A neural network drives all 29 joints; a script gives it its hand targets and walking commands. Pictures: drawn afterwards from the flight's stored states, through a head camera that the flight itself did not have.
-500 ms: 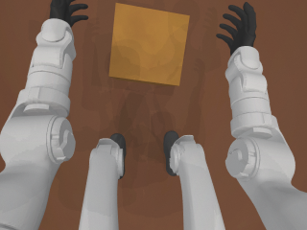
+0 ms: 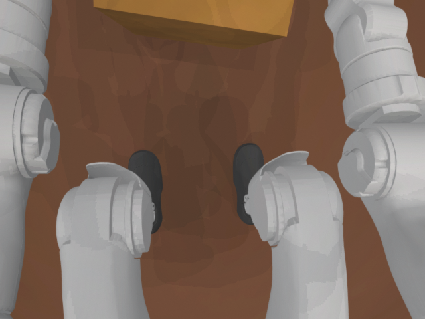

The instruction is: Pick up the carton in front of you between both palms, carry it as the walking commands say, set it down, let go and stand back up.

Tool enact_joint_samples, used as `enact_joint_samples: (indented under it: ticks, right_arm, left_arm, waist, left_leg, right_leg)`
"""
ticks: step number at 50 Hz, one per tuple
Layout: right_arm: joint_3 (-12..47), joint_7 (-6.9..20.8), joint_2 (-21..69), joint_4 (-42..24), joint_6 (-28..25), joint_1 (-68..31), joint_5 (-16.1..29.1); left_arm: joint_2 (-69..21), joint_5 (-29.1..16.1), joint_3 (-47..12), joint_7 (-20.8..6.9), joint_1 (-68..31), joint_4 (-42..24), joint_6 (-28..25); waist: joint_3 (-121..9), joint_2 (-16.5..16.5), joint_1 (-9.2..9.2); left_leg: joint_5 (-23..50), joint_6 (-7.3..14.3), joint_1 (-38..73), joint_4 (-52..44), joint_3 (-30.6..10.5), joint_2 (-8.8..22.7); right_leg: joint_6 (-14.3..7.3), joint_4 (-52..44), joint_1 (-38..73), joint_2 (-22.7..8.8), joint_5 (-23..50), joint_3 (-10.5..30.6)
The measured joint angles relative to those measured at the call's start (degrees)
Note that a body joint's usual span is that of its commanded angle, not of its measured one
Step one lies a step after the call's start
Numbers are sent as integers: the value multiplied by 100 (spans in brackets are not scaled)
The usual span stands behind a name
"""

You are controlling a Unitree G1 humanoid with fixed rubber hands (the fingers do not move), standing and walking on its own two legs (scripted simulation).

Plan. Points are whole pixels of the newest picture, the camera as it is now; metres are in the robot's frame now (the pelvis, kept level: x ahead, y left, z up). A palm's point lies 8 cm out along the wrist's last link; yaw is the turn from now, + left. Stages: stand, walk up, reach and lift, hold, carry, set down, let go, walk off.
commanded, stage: reach and lift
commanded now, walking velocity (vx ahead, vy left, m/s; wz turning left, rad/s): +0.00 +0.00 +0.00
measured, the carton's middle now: out of the picture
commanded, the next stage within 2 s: none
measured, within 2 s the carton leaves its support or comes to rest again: leaves its support in 0.90 s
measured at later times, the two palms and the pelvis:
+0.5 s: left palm out of the picture +0.59 +0.16 -0.18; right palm out of the picture +0.56 -0.16 -0.18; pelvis +0.00 +0.00 -0.01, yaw +0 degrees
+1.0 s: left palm out of the picture +0.57 +0.15 -0.15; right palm out of the picture +0.56 -0.15 -0.14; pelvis +0.01 +0.00 -0.01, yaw +1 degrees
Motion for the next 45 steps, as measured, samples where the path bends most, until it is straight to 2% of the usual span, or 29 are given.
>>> enact_joint_samples:
  ticks: [4, 9, 20, 26, 30, 33, 39, 42, 45]
  right_arm:
    - [146, -34, -66, -29, -100, -27, 162]
    - [288, -67, -41, -119, -164, 109, 278]
    - [132, -9, 113, 70, -203, 215, 77]
    - [257, 19, 186, 36, -166, -16, 134]
    - [9, -112, 297, 2, -120, -163, -81]
    - [-304, -1, 367, -145, 38, -148, -375]
    - [-665, 345, 362, -543, 528, 21, -797]
    - [-640, 325, 328, -717, 649, 193, -707]
    - [-519, 182, 370, -972, 774, 431, -524]
  left_arm:
    - [29, -164, -171, 56, 40, -159, -87]
    - [-29, -257, -273, 94, 246, -359, -128]
    - [-237, -59, -117, 51, 315, -127, -164]
    - [-370, -116, -275, 24, 94, -106, -134]
    - [-475, 91, -143, 157, -106, -38, -84]
    - [-527, 398, 95, 99, -206, 13, 49]
    - [-661, 850, 692, -154, 140, -542, 434]
    - [-783, 817, 708, -136, 410, -878, 549]
    - [-885, 732, 607, 41, 773, -1288, 700]
  waist:
    - [373, -59, 19]
    - [242, -69, 45]
    - [-91, -38, 58]
    - [124, -36, 72]
    - [320, -34, 84]
    - [348, -13, 102]
    - [221, 6, 122]
    - [59, -32, 155]
    - [-202, -65, 150]
  left_leg:
    - [-162, -3, 145, 266, 15, 1]
    - [-316, -17, 115, 450, 12, 7]
    - [-241, -23, 16, 365, -18, 5]
    - [-142, -10, 80, 284, -2, 9]
    - [-117, -6, 183, 265, -1, 2]
    - [-114, 6, 176, 306, -8, -9]
    - [-206, 49, 88, 499, 38, 2]
    - [-276, 61, 34, 548, 72, 18]
    - [-316, 58, -50, 541, 89, 17]
  right_leg:
    - [-5, 280, 132, 3, -163, 14]
    - [-6, 467, 91, 12, -306, 13]
    - [-10, 363, 5, 13, -228, -16]
    - [1, 282, 68, 20, -128, 1]
    - [2, 263, 178, 14, -110, 1]
    - [-1, 299, 183, 8, -115, -6]
    - [23, 498, 87, 29, -206, 40]
    - [29, 560, 11, 47, -266, 74]
    - [44, 567, -85, 76, -301, 108]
